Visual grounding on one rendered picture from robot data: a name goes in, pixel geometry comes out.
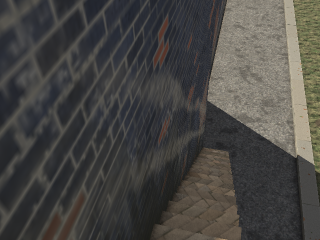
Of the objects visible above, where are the stairs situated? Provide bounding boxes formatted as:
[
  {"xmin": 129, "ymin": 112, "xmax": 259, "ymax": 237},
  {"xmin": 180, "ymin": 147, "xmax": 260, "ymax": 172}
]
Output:
[{"xmin": 150, "ymin": 147, "xmax": 242, "ymax": 240}]

